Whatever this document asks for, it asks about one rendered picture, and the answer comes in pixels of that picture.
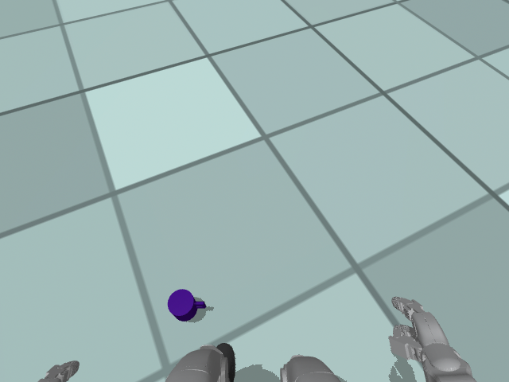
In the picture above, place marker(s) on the left robot hand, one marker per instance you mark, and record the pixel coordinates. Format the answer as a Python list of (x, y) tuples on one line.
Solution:
[(61, 373)]

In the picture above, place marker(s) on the mug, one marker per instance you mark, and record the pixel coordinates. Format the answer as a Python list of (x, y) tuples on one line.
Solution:
[(183, 305)]

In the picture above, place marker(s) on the right robot arm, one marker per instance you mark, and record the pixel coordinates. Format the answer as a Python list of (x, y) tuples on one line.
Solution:
[(442, 363)]

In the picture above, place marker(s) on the left robot foot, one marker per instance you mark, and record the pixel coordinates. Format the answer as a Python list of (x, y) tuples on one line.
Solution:
[(227, 351)]

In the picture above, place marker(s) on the right robot hand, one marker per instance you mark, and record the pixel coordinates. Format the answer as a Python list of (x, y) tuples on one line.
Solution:
[(408, 342)]

